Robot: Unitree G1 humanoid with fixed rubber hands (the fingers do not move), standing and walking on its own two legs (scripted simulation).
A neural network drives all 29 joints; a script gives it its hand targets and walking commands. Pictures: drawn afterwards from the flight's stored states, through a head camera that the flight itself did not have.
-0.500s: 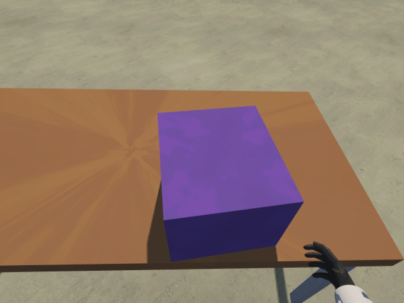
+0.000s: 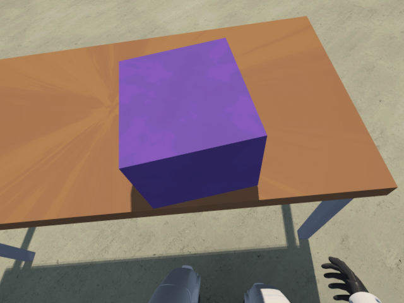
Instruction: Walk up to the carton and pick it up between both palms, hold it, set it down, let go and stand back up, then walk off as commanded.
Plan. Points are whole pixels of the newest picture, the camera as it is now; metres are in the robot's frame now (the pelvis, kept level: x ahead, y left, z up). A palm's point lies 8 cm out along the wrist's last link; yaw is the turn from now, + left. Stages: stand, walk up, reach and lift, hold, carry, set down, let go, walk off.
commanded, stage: walk off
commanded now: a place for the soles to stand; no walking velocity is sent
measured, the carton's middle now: (189, 124) +0.48 +0.07 +0.00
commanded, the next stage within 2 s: none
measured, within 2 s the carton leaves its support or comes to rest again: neither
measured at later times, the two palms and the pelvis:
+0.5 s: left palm out of the picture -0.03 +0.35 -0.08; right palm out of the picture +0.00 -0.26 -0.12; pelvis -0.12 +0.03 +0.00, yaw +2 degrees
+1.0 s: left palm out of the picture -0.17 +0.34 -0.09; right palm out of the picture -0.10 -0.27 -0.12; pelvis -0.22 +0.02 -0.01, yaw +0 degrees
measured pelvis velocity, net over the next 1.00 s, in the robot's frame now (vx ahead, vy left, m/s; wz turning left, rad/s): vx -0.22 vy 0.02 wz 0.00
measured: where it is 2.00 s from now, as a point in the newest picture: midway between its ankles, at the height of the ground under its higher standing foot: outside the picture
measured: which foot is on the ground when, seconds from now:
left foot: up 0.00-0.52, down 0.54-0.98, up 1.00-1.00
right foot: down 0.00-0.54, up 0.56-0.94, down 0.96-1.00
